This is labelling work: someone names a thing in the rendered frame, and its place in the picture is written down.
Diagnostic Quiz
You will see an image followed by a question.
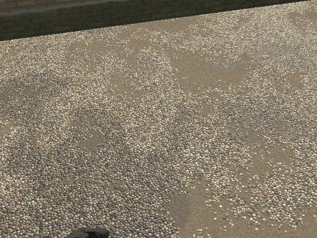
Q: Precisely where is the left robot hand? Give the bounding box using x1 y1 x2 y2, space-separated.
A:
65 227 110 238

